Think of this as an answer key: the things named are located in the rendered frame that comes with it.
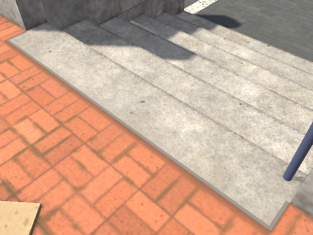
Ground stairs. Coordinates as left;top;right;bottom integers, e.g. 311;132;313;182
62;11;313;175

